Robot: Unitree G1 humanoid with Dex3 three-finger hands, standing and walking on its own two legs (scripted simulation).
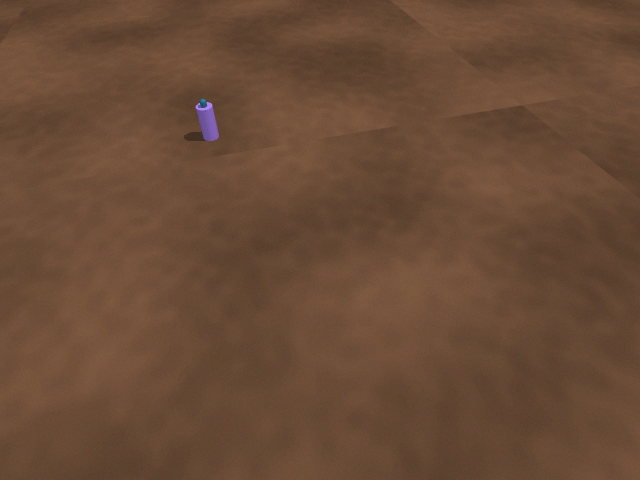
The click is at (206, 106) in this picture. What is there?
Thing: necked bottle
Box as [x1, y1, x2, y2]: [196, 99, 218, 140]
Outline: 201,99 200,102 196,105 196,110 203,137 206,140 213,140 218,137 218,133 212,106 204,99
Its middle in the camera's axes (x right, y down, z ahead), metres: -0.60 -0.66 +2.13
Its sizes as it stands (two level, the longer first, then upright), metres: 0.089 0.089 0.231
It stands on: the floor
